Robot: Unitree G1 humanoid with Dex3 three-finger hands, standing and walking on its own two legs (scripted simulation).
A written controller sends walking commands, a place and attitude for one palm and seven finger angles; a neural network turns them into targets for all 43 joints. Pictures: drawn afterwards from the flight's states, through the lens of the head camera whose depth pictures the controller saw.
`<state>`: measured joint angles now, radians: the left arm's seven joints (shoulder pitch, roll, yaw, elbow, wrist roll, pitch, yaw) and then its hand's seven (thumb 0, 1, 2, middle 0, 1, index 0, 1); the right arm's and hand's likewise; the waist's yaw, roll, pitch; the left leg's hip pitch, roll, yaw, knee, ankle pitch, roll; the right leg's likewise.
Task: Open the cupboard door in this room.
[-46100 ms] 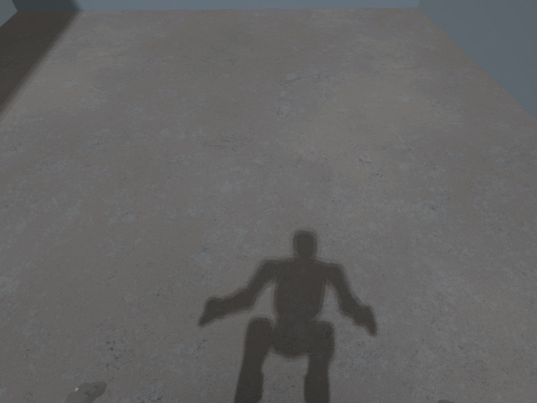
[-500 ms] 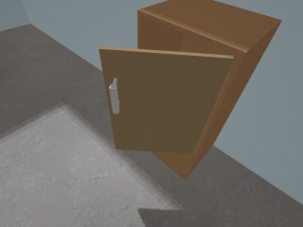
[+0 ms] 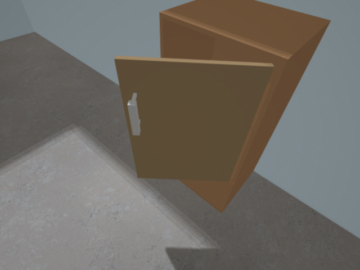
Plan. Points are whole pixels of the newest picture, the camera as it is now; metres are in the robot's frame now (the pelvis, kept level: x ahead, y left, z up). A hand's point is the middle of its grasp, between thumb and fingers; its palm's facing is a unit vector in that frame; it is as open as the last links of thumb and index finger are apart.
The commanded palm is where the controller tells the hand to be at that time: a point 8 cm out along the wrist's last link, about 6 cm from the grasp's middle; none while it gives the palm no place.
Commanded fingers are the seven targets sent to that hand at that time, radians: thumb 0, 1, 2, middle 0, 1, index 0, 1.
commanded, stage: look again from close up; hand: left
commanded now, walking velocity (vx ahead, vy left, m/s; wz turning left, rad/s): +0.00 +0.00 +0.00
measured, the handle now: (135, 114) +0.55 +0.18 +0.01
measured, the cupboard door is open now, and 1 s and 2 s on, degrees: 40 40 40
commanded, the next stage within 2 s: raise the hand with hooked fingers in 0.24 s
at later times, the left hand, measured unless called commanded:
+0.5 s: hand out of the picture +0.12 +0.18 -0.08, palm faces +0.28 -0.93 -0.23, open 7.3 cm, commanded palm +0.10 +0.20 -0.06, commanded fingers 0.00 0.69 0.81 -0.22 -0.44 -0.22 -0.44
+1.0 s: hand (107, 247) +0.18 +0.17 -0.03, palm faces +0.08 -0.99 -0.09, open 10.1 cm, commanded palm +0.15 +0.23 -0.03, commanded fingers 0.00 0.11 0.56 -0.26 -0.81 -0.26 -0.81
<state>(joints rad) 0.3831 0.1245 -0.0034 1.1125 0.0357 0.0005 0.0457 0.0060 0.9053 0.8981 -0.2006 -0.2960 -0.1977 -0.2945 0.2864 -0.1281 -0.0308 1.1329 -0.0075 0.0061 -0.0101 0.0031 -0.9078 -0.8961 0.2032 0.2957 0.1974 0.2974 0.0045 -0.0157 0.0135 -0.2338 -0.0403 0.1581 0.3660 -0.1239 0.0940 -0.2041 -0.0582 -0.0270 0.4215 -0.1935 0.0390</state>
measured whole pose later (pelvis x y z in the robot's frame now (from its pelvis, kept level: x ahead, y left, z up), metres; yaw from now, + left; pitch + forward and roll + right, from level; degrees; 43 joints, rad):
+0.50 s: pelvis +0.00 -0.02 -0.02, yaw +5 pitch -1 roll +0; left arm 0.54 0.22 0.00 0.20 -0.14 -0.02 0.16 0.07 0.94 0.88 -0.21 -0.32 -0.20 -0.32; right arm 0.40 -0.21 0.02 0.85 0.06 -0.23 -0.06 0.02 -0.92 -0.90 0.21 0.30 0.20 0.30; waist -0.05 0.01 -0.01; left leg -0.37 -0.04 0.08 0.58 -0.21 0.06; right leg -0.31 -0.04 -0.05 0.64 -0.32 0.00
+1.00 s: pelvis +0.01 -0.07 -0.09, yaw +6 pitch +13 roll -3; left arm 0.43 0.28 0.24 0.00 -0.33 -0.47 -0.42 0.02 0.33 0.65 -0.24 -0.66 -0.24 -0.66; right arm 0.14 -0.21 0.02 0.55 0.04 -0.21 -0.05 0.01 -0.90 -0.90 0.20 0.30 0.20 0.30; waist 0.06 0.03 -0.12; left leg -0.95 0.03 -0.05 1.18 -0.47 0.00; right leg -0.81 0.05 -0.15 1.13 -0.56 -0.07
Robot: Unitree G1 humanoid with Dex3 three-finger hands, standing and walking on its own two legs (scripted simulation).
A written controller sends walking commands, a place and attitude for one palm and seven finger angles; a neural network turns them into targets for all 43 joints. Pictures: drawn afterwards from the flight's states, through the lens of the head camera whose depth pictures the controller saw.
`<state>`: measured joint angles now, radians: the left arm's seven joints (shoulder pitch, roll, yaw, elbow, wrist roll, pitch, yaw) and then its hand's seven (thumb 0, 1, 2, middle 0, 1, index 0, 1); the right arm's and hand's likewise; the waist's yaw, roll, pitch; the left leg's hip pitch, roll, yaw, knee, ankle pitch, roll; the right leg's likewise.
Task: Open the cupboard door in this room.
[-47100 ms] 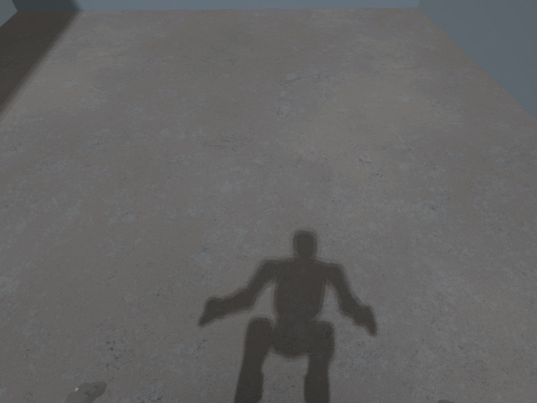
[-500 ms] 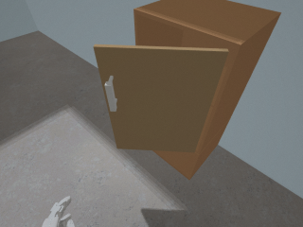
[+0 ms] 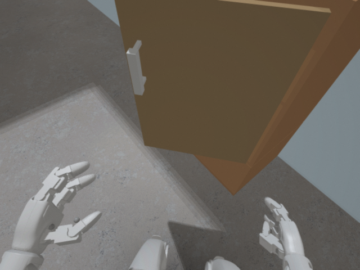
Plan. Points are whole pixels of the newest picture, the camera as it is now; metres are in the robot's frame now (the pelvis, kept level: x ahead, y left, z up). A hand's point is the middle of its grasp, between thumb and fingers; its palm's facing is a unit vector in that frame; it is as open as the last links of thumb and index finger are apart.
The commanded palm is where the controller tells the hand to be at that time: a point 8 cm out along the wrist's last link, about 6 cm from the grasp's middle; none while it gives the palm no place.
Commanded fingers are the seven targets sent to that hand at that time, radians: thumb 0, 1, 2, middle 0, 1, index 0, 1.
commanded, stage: raise the hand with hooked fingers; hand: left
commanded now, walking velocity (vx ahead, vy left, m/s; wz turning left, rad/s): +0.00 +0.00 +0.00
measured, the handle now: (138, 68) +0.56 +0.18 +0.11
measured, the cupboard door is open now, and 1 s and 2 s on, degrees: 40 40 40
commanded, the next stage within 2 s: move the hooked fingers beside the handle in 1.44 s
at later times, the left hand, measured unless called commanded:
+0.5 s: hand (55, 176) +0.25 +0.27 +0.09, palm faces -0.04 -1.00 -0.07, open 13.0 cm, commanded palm +0.24 +0.32 +0.10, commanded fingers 0.00 -0.48 0.31 -0.30 -1.18 -0.30 -1.18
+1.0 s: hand (29, 136) +0.31 +0.33 +0.13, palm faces -0.03 -1.00 -0.06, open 14.0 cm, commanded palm +0.28 +0.37 +0.13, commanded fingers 0.00 -0.50 0.30 -0.30 -1.20 -0.30 -1.20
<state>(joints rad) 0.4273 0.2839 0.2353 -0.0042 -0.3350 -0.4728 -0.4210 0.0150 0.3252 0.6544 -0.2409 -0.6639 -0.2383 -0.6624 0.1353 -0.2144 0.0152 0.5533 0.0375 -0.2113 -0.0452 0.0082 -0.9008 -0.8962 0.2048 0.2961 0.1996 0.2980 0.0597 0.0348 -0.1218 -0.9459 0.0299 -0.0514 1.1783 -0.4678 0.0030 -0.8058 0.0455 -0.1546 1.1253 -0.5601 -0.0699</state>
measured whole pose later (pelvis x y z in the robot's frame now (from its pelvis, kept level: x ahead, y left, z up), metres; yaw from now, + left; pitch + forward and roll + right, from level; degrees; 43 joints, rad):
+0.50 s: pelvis +0.02 +0.04 +0.03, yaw -2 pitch +12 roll -3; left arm 0.29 0.34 0.32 0.08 -0.36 -0.36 -0.41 0.00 -0.26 0.40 -0.29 -1.04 -0.28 -1.04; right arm 0.25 -0.28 -0.01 0.55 0.05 -0.22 -0.06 0.01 -0.90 -0.90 0.20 0.30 0.20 0.30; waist -0.01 0.02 -0.11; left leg -0.79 0.01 0.03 1.00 -0.42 0.06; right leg -0.67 0.02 -0.08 0.94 -0.48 -0.01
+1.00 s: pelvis +0.01 +0.05 +0.05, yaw -1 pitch +9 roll -3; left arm -0.05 0.47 0.42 0.37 -0.36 -0.22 -0.52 -0.01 -0.50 0.30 -0.30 -1.20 -0.30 -1.19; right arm 0.28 -0.28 0.05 0.56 0.06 -0.20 -0.08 0.01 -0.90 -0.90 0.21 0.30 0.20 0.30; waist 0.00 0.02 -0.07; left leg -0.67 -0.01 0.03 0.87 -0.36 0.08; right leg -0.55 0.01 -0.07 0.81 -0.42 0.01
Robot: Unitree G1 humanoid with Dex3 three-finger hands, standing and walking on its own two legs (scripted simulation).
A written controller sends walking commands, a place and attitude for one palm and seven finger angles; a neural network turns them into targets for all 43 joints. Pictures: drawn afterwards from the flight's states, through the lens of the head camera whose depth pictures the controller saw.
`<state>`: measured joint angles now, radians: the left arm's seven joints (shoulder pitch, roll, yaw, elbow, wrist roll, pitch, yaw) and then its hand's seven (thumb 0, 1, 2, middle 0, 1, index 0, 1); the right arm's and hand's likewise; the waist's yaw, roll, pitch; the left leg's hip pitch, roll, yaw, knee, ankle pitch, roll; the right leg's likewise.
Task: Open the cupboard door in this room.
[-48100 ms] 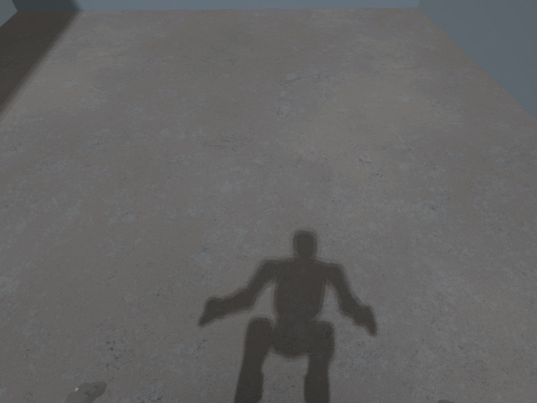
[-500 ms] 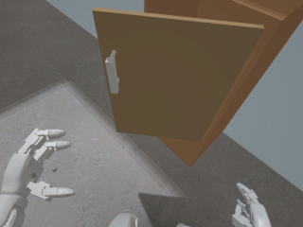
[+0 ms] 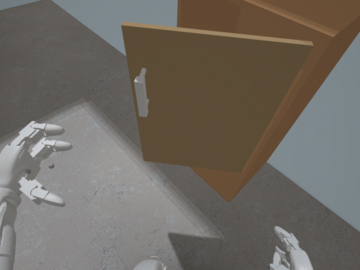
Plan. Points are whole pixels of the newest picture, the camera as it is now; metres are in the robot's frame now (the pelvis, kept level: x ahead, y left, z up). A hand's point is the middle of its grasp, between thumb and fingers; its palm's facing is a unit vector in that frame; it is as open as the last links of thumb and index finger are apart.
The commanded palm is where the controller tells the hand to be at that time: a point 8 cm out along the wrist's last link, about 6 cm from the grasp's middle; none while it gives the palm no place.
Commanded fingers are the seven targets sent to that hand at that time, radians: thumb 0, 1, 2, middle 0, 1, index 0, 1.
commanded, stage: raise the hand with hooked fingers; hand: left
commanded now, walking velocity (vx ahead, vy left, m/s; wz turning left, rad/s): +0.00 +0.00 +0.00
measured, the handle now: (143, 93) +0.54 +0.14 +0.06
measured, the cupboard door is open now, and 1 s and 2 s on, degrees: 40 40 40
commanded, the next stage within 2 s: move the hooked fingers beside the handle in 0.44 s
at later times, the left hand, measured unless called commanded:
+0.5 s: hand (65, 166) +0.29 +0.26 +0.08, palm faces -0.02 -1.00 -0.05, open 14.0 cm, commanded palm +0.27 +0.30 +0.08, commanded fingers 0.00 -0.50 0.30 -0.30 -1.20 -0.30 -1.20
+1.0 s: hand (84, 142) +0.35 +0.24 +0.08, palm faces -0.04 -1.00 -0.04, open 14.0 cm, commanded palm +0.34 +0.29 +0.08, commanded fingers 0.00 -0.50 0.30 -0.30 -1.20 -0.30 -1.20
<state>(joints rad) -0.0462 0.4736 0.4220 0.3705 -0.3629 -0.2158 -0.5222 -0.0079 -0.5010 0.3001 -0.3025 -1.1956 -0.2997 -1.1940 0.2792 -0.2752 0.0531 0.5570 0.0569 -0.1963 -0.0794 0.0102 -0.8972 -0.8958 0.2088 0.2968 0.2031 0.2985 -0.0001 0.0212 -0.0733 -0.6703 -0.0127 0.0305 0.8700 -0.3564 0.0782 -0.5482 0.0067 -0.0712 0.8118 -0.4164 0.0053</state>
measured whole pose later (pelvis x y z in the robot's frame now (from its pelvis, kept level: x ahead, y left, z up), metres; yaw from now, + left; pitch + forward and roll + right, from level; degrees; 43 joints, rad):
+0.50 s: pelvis +0.01 -0.02 +0.00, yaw +0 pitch +10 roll -3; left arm -0.02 0.45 0.42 0.38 -0.37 -0.23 -0.53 -0.01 -0.50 0.30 -0.30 -1.20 -0.30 -1.20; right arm 0.27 -0.28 0.04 0.55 0.06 -0.19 -0.08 0.01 -0.90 -0.90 0.21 0.30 0.20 0.30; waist -0.01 0.03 -0.08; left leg -0.67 0.00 0.02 0.86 -0.36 0.06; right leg -0.56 0.02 -0.07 0.81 -0.43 -0.02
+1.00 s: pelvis +0.01 -0.02 +0.00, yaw -1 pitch +12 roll -2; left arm -0.25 0.48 0.41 0.59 -0.32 -0.25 -0.51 -0.01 -0.50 0.30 -0.30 -1.20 -0.30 -1.20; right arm 0.30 -0.29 0.03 0.58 0.06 -0.14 -0.08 0.01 -0.90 -0.90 0.21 0.30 0.20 0.30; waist -0.04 0.02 -0.08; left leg -0.71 0.01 0.03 0.87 -0.37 0.05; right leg -0.60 0.03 -0.07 0.83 -0.43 -0.02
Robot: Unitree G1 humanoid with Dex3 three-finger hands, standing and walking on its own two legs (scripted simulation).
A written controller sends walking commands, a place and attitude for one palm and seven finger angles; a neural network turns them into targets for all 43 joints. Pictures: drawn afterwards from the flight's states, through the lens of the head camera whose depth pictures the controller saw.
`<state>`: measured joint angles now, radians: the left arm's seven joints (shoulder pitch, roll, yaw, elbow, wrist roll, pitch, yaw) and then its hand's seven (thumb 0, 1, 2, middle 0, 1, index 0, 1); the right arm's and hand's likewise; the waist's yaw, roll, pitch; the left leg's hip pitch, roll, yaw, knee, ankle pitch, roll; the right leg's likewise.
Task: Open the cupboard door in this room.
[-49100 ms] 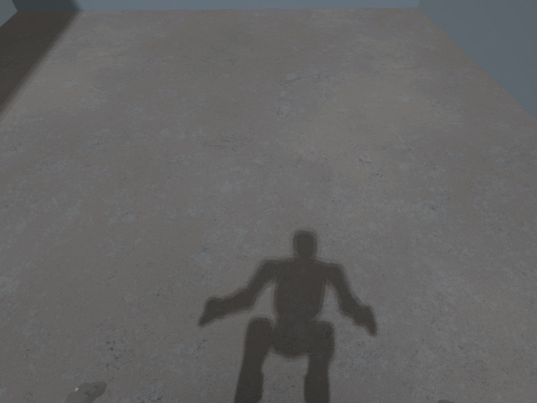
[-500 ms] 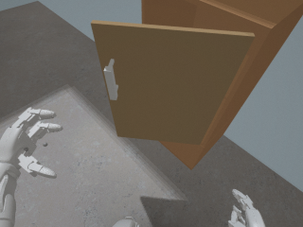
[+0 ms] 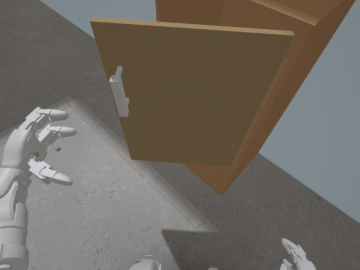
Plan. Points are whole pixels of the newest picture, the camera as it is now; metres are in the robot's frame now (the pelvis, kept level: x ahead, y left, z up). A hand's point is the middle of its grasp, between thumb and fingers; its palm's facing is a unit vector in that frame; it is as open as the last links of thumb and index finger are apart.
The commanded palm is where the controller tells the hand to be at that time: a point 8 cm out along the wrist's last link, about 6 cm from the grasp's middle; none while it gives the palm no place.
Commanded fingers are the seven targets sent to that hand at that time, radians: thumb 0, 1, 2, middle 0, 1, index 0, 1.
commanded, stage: move the hooked fingers beside the handle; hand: left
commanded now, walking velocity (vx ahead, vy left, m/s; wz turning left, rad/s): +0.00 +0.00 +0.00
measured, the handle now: (121, 92) +0.53 +0.17 +0.06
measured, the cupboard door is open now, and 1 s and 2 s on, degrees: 40 40 40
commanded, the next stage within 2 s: slide the fingers in behind the handle in 1.94 s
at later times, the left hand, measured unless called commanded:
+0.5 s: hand (71, 129) +0.39 +0.26 +0.08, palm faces -0.03 -1.00 -0.02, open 14.0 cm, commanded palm +0.38 +0.30 +0.07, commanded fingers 0.00 -0.50 0.30 -0.30 -1.20 -0.30 -1.20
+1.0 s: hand (84, 110) +0.45 +0.25 +0.07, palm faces -0.02 -1.00 -0.01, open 14.0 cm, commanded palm +0.44 +0.29 +0.07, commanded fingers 0.00 -0.50 0.30 -0.30 -1.20 -0.30 -1.20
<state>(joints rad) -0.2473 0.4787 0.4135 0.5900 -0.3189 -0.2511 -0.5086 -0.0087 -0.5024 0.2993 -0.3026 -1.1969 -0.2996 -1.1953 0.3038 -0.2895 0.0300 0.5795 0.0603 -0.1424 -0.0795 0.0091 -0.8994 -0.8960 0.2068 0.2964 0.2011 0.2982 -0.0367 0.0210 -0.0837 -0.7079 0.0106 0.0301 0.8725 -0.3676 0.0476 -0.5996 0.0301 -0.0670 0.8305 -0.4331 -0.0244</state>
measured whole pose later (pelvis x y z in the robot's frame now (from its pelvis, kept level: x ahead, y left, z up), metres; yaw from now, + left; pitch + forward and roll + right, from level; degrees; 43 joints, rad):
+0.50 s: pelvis +0.00 +0.01 +0.00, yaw +0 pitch +13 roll -3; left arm -0.44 0.48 0.38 0.78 -0.27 -0.31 -0.46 -0.01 -0.50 0.30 -0.30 -1.20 -0.30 -1.20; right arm 0.33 -0.28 0.02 0.61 0.05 -0.06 -0.06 0.01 -0.90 -0.90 0.21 0.30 0.20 0.30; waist -0.06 0.02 -0.09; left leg -0.74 0.01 0.04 0.88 -0.37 0.06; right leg -0.63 0.03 -0.06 0.83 -0.43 -0.01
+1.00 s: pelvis +0.00 +0.01 -0.01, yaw -1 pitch +16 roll -3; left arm -0.72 0.56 0.41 1.08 -0.19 -0.37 -0.41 -0.01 -0.50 0.30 -0.30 -1.20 -0.30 -1.20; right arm 0.37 -0.28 0.04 0.63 0.04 0.03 -0.04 0.00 -0.90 -0.90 0.21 0.30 0.20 0.30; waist -0.12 0.01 -0.09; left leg -0.84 0.02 0.04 0.94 -0.38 0.06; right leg -0.73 0.04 -0.06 0.89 -0.44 -0.01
